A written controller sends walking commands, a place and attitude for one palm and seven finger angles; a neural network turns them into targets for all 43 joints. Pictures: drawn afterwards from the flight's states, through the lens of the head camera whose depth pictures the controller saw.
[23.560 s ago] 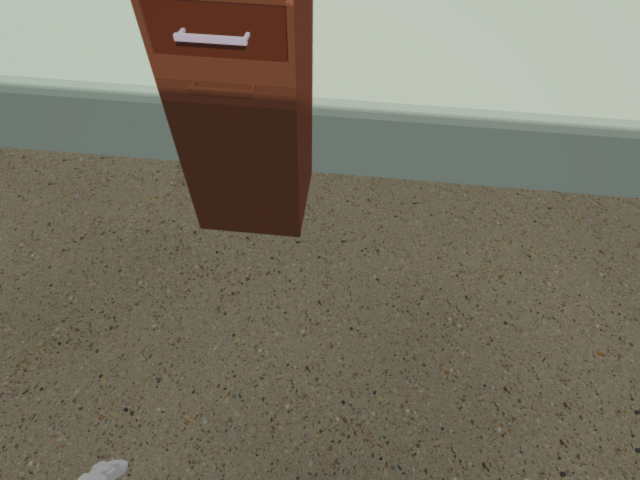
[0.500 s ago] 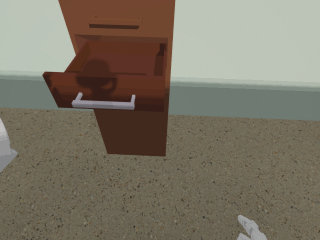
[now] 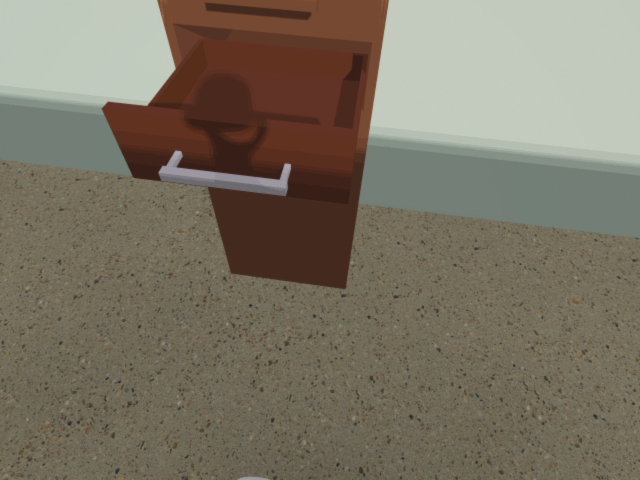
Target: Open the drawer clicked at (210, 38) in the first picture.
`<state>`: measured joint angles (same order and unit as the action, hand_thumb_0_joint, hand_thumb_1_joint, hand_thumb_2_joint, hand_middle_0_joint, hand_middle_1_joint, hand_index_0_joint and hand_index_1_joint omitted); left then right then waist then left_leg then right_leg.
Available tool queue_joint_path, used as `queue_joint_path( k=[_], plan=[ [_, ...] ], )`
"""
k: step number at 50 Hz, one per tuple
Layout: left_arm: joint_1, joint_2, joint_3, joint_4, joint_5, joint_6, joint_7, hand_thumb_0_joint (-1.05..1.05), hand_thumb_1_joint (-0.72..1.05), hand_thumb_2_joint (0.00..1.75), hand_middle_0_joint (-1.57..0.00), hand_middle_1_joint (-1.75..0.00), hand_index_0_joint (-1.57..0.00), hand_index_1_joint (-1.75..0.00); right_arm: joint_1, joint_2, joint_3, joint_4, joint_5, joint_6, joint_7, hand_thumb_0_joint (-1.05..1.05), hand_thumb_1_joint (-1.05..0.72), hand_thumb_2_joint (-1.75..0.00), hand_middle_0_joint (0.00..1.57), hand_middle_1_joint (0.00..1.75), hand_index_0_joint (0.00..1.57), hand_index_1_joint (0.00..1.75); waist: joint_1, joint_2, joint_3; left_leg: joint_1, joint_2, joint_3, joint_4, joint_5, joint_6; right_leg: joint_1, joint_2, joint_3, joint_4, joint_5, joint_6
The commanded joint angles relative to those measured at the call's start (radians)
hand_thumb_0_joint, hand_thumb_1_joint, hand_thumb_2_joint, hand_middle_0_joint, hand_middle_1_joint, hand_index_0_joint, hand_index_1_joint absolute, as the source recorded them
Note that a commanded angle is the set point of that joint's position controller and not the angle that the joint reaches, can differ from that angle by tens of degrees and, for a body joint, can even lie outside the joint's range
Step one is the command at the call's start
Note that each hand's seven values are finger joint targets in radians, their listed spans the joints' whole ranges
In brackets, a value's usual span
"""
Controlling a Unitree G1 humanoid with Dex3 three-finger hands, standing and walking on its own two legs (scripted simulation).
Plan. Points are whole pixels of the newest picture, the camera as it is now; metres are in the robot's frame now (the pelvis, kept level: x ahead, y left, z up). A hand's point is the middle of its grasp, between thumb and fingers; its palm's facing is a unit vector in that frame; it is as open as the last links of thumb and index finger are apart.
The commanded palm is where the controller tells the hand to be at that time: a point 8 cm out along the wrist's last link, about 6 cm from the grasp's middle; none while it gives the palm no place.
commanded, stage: let the arm hang, fingers relaxed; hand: left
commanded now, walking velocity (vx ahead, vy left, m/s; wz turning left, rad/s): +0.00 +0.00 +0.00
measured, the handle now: (227, 172) +0.53 +0.18 +0.06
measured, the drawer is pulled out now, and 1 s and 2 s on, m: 0.30 0.30 0.30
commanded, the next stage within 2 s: look to check the result in 0.74 s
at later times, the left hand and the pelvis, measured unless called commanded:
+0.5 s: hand out of the picture +0.00 +0.18 -0.16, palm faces +0.01 -0.98 -0.19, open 7.3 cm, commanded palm none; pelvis +0.00 +0.01 +0.01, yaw -2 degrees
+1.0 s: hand out of the picture -0.01 +0.18 -0.16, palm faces +0.02 -0.98 -0.19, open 7.4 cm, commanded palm none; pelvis +0.00 +0.01 +0.01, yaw -2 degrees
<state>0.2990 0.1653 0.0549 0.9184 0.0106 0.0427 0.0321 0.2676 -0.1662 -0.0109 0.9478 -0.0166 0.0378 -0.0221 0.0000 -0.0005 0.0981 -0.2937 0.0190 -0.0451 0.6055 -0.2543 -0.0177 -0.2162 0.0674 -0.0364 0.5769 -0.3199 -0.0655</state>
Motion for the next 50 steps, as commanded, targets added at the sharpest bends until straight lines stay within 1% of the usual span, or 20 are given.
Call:
queue_joint_path(
  k=[1, 2, 5, 10, 13, 15, 16, 20, 22, 24, 27, 30, 32, 34, 35, 39, 40, 45, 48, 50],
  plan=[
    [0.004, 0.117, 0.003, 0.020, -0.001, -0.033, -0.008, 0.00, 0.90, 0.90, -0.20, -0.30, -0.20, -0.30, 0.033, -0.086, -0.022, -0.007, -0.002, -0.026, -0.021, 0.00, -0.90, -0.90, 0.20, 0.30, 0.20, 0.30, -0.008, 0.146, -0.053, 0.061, 0.076, -0.064, -0.186, 0.067, 0.067, -0.012, -0.119, 0.143, -0.227, 0.108, -0.007],
    [0.012, 0.115, 0.000, 0.047, 0.000, -0.034, -0.009, 0.00, 0.90, 0.90, -0.20, -0.30, -0.20, -0.30, 0.037, -0.086, -0.023, 0.003, -0.001, -0.023, -0.023, 0.00, -0.90, -0.90, 0.20, 0.30, 0.20, 0.30, -0.003, 0.093, -0.036, 0.058, 0.077, -0.062, -0.195, 0.059, 0.067, -0.007, -0.118, 0.141, -0.247, 0.103, -0.007],
    [0.033, 0.108, -0.013, 0.105, -0.004, -0.039, -0.008, 0.00, 0.90, 0.90, -0.20, -0.30, -0.20, -0.30, 0.084, -0.081, -0.018, 0.046, 0.003, -0.029, -0.027, 0.00, -0.90, -0.90, 0.20, 0.30, 0.20, 0.30, -0.009, 0.041, -0.089, 0.105, 0.070, -0.041, -0.195, 0.108, 0.061, 0.037, -0.134, 0.145, -0.261, 0.150, -0.008],
    [0.053, 0.096, -0.023, 0.170, -0.006, -0.041, -0.003, 0.00, 0.90, 0.90, -0.20, -0.30, -0.20, -0.30, 0.112, -0.072, -0.012, 0.097, 0.005, -0.031, -0.029, 0.00, -0.90, -0.90, 0.20, 0.30, 0.20, 0.30, -0.008, 0.006, -0.051, 0.115, 0.070, -0.033, -0.223, 0.106, 0.055, 0.022, -0.134, 0.136, -0.275, 0.126, -0.004],
    [0.057, 0.092, -0.025, 0.188, -0.006, -0.039, 0.000, 0.00, 0.90, 0.90, -0.20, -0.30, -0.20, -0.30, 0.125, -0.060, -0.011, 0.120, 0.004, -0.029, -0.027, 0.00, -0.90, -0.90, 0.20, 0.30, 0.20, 0.30, -0.008, 0.009, -0.009, 0.101, 0.069, -0.032, -0.240, 0.064, 0.054, -0.002, -0.131, 0.139, -0.291, 0.059, -0.002],
    [0.057, 0.082, -0.025, 0.196, -0.005, -0.039, 0.002, 0.00, 0.90, 0.90, -0.20, -0.30, -0.20, -0.30, 0.132, -0.056, -0.011, 0.127, 0.003, -0.030, -0.028, 0.00, -0.90, -0.90, 0.20, 0.30, 0.20, 0.30, -0.009, -0.003, 0.003, 0.098, 0.067, -0.032, -0.245, 0.059, 0.054, -0.012, -0.129, 0.140, -0.288, 0.051, -0.002],
    [0.059, 0.081, -0.024, 0.199, -0.005, -0.039, 0.002, 0.00, 0.90, 0.90, -0.20, -0.30, -0.20, -0.30, 0.131, -0.054, -0.011, 0.133, 0.003, -0.031, -0.027, 0.00, -0.90, -0.90, 0.20, 0.30, 0.20, 0.30, -0.008, 0.012, 0.003, 0.100, 0.067, -0.030, -0.248, 0.054, 0.053, -0.015, -0.131, 0.138, -0.286, 0.046, -0.001],
    [0.058, 0.071, -0.022, 0.198, -0.003, -0.037, 0.003, 0.00, 0.90, 0.90, -0.20, -0.30, -0.20, -0.30, 0.134, -0.044, -0.013, 0.138, 0.000, -0.030, -0.027, 0.00, -0.90, -0.90, 0.20, 0.30, 0.20, 0.30, -0.007, 0.017, 0.033, 0.070, 0.067, -0.038, -0.260, 0.005, 0.056, -0.036, -0.123, 0.141, -0.277, 0.017, -0.001],
    [0.061, 0.068, -0.021, 0.198, -0.001, -0.039, 0.005, 0.00, 0.90, 0.90, -0.20, -0.30, -0.20, -0.30, 0.133, -0.037, -0.016, 0.139, 0.001, -0.032, -0.027, 0.00, -0.90, -0.90, 0.20, 0.30, 0.20, 0.30, -0.005, 0.008, 0.029, 0.080, 0.067, -0.037, -0.256, 0.016, 0.056, -0.043, -0.119, 0.143, -0.271, 0.025, -0.001],
    [0.056, 0.063, -0.018, 0.194, -0.002, -0.040, 0.004, 0.00, 0.90, 0.90, -0.20, -0.30, -0.20, -0.30, 0.136, -0.031, -0.016, 0.141, -0.001, -0.036, -0.028, 0.00, -0.90, -0.90, 0.20, 0.30, 0.20, 0.30, -0.006, 0.030, 0.019, 0.072, 0.068, -0.037, -0.258, 0.025, 0.056, -0.029, -0.122, 0.142, -0.261, 0.054, 0.000],
    [0.058, 0.060, -0.016, 0.195, -0.001, -0.041, 0.005, 0.00, 0.90, 0.90, -0.20, -0.30, -0.20, -0.30, 0.129, -0.028, -0.018, 0.137, 0.001, -0.034, -0.028, 0.00, -0.90, -0.90, 0.20, 0.30, 0.20, 0.30, -0.003, 0.005, 0.026, 0.074, 0.066, -0.034, -0.250, 0.027, 0.055, -0.039, -0.124, 0.142, -0.265, 0.047, 0.000],
    [0.048, 0.059, -0.015, 0.193, -0.002, -0.041, 0.004, 0.00, 0.90, 0.90, -0.20, -0.30, -0.20, -0.30, 0.137, -0.019, -0.017, 0.141, -0.001, -0.033, -0.028, 0.00, -0.90, -0.90, 0.20, 0.30, 0.20, 0.30, -0.009, 0.022, 0.032, 0.074, 0.063, -0.030, -0.247, 0.033, 0.054, -0.045, -0.127, 0.146, -0.268, 0.045, -0.001],
    [0.051, 0.060, -0.015, 0.192, -0.001, -0.041, 0.005, 0.00, 0.90, 0.90, -0.20, -0.30, -0.20, -0.30, 0.132, -0.022, -0.019, 0.139, 0.001, -0.032, -0.028, 0.00, -0.90, -0.90, 0.20, 0.30, 0.20, 0.30, -0.007, 0.014, 0.027, 0.086, 0.064, -0.031, -0.244, 0.027, 0.054, -0.055, -0.126, 0.146, -0.271, 0.031, 0.000],
    [0.046, 0.057, -0.013, 0.190, -0.002, -0.042, 0.004, 0.00, 0.90, 0.90, -0.20, -0.30, -0.20, -0.30, 0.139, -0.021, -0.017, 0.140, -0.001, -0.034, -0.028, 0.00, -0.90, -0.90, 0.20, 0.30, 0.20, 0.30, -0.010, 0.014, 0.016, 0.085, 0.065, -0.032, -0.246, 0.044, 0.055, -0.040, -0.127, 0.146, -0.266, 0.056, 0.000],
    [0.046, 0.058, -0.013, 0.193, -0.003, -0.042, 0.004, 0.00, 0.90, 0.90, -0.20, -0.30, -0.20, -0.30, 0.136, -0.023, -0.017, 0.142, 0.000, -0.034, -0.028, 0.00, -0.90, -0.90, 0.20, 0.30, 0.20, 0.30, -0.010, 0.024, 0.013, 0.089, 0.066, -0.030, -0.247, 0.044, 0.054, -0.038, -0.128, 0.142, -0.265, 0.060, 0.000],
    [0.046, 0.057, -0.013, 0.195, -0.002, -0.042, 0.005, 0.00, 0.90, 0.90, -0.20, -0.30, -0.20, -0.30, 0.136, -0.024, -0.017, 0.144, 0.000, -0.034, -0.029, 0.00, -0.90, -0.90, 0.20, 0.30, 0.20, 0.30, -0.012, 0.007, 0.007, 0.097, 0.069, -0.031, -0.248, 0.054, 0.053, -0.034, -0.128, 0.139, -0.265, 0.066, 0.002],
    [0.050, 0.053, -0.014, 0.197, -0.003, -0.043, 0.005, 0.00, 0.90, 0.90, -0.20, -0.30, -0.20, -0.30, 0.133, -0.026, -0.017, 0.144, 0.001, -0.034, -0.030, 0.00, -0.90, -0.90, 0.20, 0.30, 0.20, 0.30, -0.010, 0.018, -0.001, 0.104, 0.067, -0.032, -0.246, 0.058, 0.054, -0.032, -0.128, 0.144, -0.265, 0.072, 0.001],
    [0.052, 0.054, -0.014, 0.206, -0.003, -0.044, 0.006, 0.00, 0.90, 0.90, -0.20, -0.30, -0.20, -0.30, 0.129, -0.027, -0.017, 0.145, 0.001, -0.034, -0.030, 0.00, -0.90, -0.90, 0.20, 0.30, 0.20, 0.30, -0.011, 0.021, -0.001, 0.113, 0.069, -0.028, -0.247, 0.070, 0.052, -0.029, -0.130, 0.143, -0.265, 0.087, 0.002],
    [0.052, 0.054, -0.016, 0.209, -0.003, -0.044, 0.007, 0.00, 0.90, 0.90, -0.20, -0.30, -0.20, -0.30, 0.126, -0.027, -0.017, 0.147, 0.002, -0.033, -0.030, 0.00, -0.90, -0.90, 0.20, 0.30, 0.20, 0.30, -0.012, 0.020, 0.017, 0.109, 0.070, -0.029, -0.249, 0.060, 0.051, -0.037, -0.129, 0.142, -0.271, 0.077, 0.003],
    [0.052, 0.052, -0.015, 0.208, -0.004, -0.046, 0.007, 0.00, 0.90, 0.90, -0.20, -0.30, -0.20, -0.30, 0.126, -0.029, -0.018, 0.146, 0.002, -0.034, -0.031, 0.00, -0.90, -0.90, 0.20, 0.30, 0.20, 0.30, -0.013, 0.016, -0.006, 0.121, 0.071, -0.026, -0.246, 0.076, 0.050, -0.025, -0.129, 0.147, -0.269, 0.094, 0.003]
  ],
)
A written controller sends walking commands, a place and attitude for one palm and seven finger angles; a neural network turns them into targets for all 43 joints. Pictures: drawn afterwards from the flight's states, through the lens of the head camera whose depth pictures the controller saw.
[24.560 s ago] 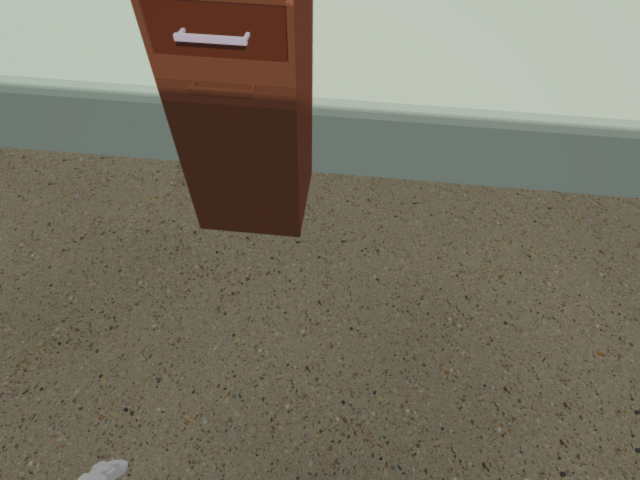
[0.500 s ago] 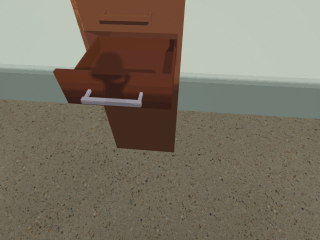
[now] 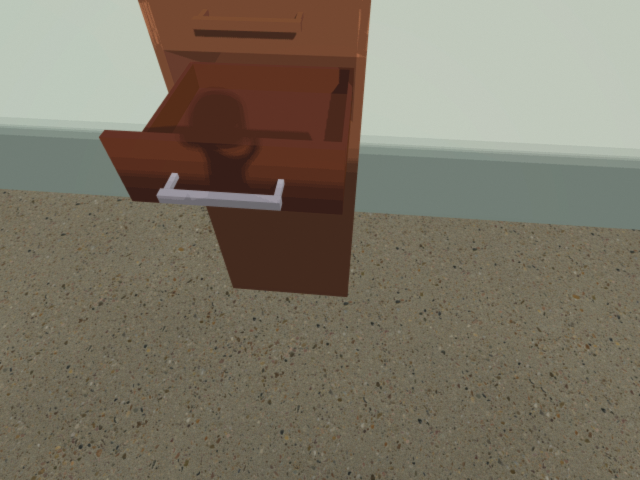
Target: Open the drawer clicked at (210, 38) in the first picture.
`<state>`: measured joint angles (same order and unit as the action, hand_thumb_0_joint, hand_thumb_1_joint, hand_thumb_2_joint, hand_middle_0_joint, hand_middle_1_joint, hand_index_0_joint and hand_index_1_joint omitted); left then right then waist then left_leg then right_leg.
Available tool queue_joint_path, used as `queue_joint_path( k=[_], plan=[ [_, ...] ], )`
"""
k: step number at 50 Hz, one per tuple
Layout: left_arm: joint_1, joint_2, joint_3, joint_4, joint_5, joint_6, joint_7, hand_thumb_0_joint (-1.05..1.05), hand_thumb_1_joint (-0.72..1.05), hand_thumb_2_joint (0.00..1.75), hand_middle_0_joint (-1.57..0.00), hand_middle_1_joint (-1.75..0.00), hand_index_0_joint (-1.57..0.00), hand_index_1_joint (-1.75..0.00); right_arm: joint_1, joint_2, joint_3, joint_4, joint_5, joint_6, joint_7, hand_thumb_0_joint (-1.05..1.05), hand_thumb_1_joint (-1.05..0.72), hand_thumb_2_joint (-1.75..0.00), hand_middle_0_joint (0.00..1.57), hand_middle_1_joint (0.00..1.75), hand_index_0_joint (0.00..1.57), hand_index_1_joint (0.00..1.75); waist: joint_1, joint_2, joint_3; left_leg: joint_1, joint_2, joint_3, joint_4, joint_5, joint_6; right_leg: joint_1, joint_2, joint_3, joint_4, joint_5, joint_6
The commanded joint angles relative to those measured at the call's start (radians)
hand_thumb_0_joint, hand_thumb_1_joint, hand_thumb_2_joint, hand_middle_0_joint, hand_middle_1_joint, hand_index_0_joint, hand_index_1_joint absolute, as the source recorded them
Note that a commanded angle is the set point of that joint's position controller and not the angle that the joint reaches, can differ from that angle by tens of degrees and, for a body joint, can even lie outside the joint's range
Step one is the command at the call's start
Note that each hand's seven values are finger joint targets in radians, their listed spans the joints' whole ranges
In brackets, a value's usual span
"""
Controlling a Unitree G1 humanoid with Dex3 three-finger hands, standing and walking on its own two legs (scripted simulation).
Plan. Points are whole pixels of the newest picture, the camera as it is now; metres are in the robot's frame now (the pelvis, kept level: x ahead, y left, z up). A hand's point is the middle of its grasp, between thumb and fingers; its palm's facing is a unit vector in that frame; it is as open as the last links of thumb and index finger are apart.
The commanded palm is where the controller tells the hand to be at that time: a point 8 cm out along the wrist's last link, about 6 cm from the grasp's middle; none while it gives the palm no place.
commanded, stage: look to check the result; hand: left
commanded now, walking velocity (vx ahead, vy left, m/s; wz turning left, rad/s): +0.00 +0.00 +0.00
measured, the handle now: (223, 190) +0.52 +0.19 +0.05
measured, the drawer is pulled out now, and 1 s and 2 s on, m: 0.30 0.30 0.30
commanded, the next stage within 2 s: stand and wait in 0.36 s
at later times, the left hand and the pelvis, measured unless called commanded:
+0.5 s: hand out of the picture +0.01 +0.16 -0.17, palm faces +0.05 -0.98 -0.20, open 7.4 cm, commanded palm none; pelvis +0.01 -0.01 +0.00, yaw +0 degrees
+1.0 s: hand out of the picture +0.02 +0.15 -0.17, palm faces +0.06 -0.98 -0.21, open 7.4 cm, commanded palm none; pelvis +0.02 -0.02 +0.00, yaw +0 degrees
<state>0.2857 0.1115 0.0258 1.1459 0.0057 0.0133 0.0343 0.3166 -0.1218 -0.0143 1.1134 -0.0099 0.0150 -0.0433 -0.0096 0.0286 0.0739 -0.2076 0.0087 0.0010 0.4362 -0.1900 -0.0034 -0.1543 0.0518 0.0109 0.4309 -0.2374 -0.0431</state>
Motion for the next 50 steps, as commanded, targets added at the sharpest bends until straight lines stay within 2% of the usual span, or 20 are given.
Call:
queue_joint_path(
  k=[1, 4, 7, 9, 17, 22, 34, 42, 47, 50],
  plan=[
    [0.065, 0.106, 0.014, -0.017, 0.001, -0.017, 0.005, 0.00, 0.90, 0.90, -0.20, -0.30, -0.20, -0.30, 0.072, -0.075, -0.015, -0.021, -0.004, -0.013, -0.010, 0.00, -0.90, -0.90, 0.20, 0.30, 0.20, 0.30, -0.003, -0.011, 0.014, 0.041, 0.081, -0.071, -0.075, 0.027, 0.036, -0.084, -0.115, 0.099, -0.120, 0.028, -0.019],
    [0.063, 0.106, 0.014, -0.020, 0.001, -0.018, 0.007, 0.00, 0.90, 0.90, -0.20, -0.30, -0.20, -0.30, 0.069, -0.075, -0.015, -0.018, -0.003, -0.014, -0.011, 0.00, -0.90, -0.90, 0.20, 0.30, 0.20, 0.30, -0.003, 0.000, 0.012, 0.044, 0.085, -0.071, -0.075, 0.040, 0.034, -0.075, -0.112, 0.096, -0.115, 0.051, -0.017],
    [0.067, 0.108, 0.013, -0.018, 0.003, -0.019, 0.007, 0.00, 0.90, 0.90, -0.20, -0.30, -0.20, -0.30, 0.061, -0.079, -0.017, -0.020, -0.002, -0.012, -0.010, 0.00, -0.90, -0.90, 0.20, 0.30, 0.20, 0.30, -0.001, -0.028, 0.030, 0.047, 0.084, -0.069, -0.074, 0.035, 0.033, -0.093, -0.113, 0.097, -0.124, 0.035, -0.017],
    [0.058, 0.108, 0.014, -0.020, 0.002, -0.018, 0.007, 0.00, 0.90, 0.90, -0.20, -0.30, -0.20, -0.30, 0.062, -0.076, -0.015, -0.017, -0.004, -0.013, -0.010, 0.00, -0.90, -0.90, 0.20, 0.30, 0.20, 0.30, -0.002, 0.001, 0.025, 0.042, 0.083, -0.067, -0.074, 0.042, 0.032, -0.079, -0.115, 0.099, -0.121, 0.049, -0.017],
    [0.057, 0.112, 0.015, -0.026, 0.002, -0.022, 0.008, 0.00, 0.90, 0.90, -0.20, -0.30, -0.20, -0.30, 0.047, -0.081, -0.018, -0.018, -0.003, -0.012, -0.010, 0.00, -0.90, -0.90, 0.20, 0.30, 0.20, 0.30, -0.001, -0.035, 0.012, 0.063, 0.080, -0.061, -0.061, 0.065, 0.029, -0.079, -0.119, 0.103, -0.129, 0.069, -0.017],
    [0.051, 0.115, 0.017, -0.027, 0.002, -0.022, 0.008, 0.00, 0.90, 0.90, -0.20, -0.30, -0.20, -0.30, 0.044, -0.081, -0.017, -0.017, -0.003, -0.012, -0.011, 0.00, -0.90, -0.90, 0.20, 0.30, 0.20, 0.30, 0.000, -0.010, 0.009, 0.064, 0.083, -0.059, -0.060, 0.089, 0.027, -0.063, -0.121, 0.099, -0.124, 0.111, -0.017],
    [0.038, 0.122, 0.019, -0.026, 0.000, -0.021, 0.007, 0.00, 0.90, 0.90, -0.20, -0.30, -0.20, -0.30, 0.044, -0.086, -0.014, -0.011, -0.004, -0.012, -0.013, 0.00, -0.90, -0.90, 0.20, 0.30, 0.20, 0.30, -0.001, -0.012, 0.009, 0.066, 0.089, -0.057, -0.069, 0.105, 0.025, -0.040, -0.123, 0.090, -0.124, 0.138, -0.016],
    [0.041, 0.119, 0.020, -0.024, 0.001, -0.022, 0.007, 0.00, 0.90, 0.90, -0.20, -0.30, -0.20, -0.30, 0.039, -0.093, -0.015, -0.015, -0.004, -0.010, -0.013, 0.00, -0.90, -0.90, 0.20, 0.30, 0.20, 0.30, -0.001, -0.015, 0.017, 0.075, 0.090, -0.055, -0.070, 0.087, 0.023, -0.060, -0.119, 0.096, -0.134, 0.106, -0.017],
    [0.040, 0.121, 0.020, -0.026, 0.001, -0.024, 0.008, 0.00, 0.90, 0.90, -0.20, -0.30, -0.20, -0.30, 0.042, -0.094, -0.015, -0.015, -0.003, -0.011, -0.014, 0.00, -0.90, -0.90, 0.20, 0.30, 0.20, 0.30, -0.002, -0.031, 0.001, 0.081, 0.089, -0.053, -0.064, 0.106, 0.022, -0.044, -0.122, 0.097, -0.132, 0.147, -0.016],
    [0.037, 0.121, 0.021, -0.025, -0.001, -0.023, 0.007, 0.00, 0.90, 0.90, -0.20, -0.30, -0.20, -0.30, 0.042, -0.089, -0.014, -0.012, -0.006, -0.009, -0.014, 0.00, -0.90, -0.90, 0.20, 0.30, 0.20, 0.30, -0.003, -0.017, 0.010, 0.070, 0.087, -0.049, -0.064, 0.097, 0.020, -0.038, -0.125, 0.097, -0.134, 0.147, -0.018]
  ],
)
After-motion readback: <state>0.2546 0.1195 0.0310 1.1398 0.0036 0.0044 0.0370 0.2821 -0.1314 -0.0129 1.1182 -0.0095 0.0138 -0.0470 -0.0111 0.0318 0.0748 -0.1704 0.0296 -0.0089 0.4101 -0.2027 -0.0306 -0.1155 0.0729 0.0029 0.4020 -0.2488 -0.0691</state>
